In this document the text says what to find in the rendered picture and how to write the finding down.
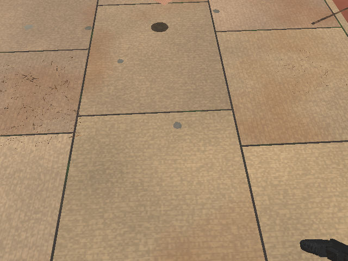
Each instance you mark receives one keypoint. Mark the right robot hand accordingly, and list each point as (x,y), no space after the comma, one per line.
(332,249)

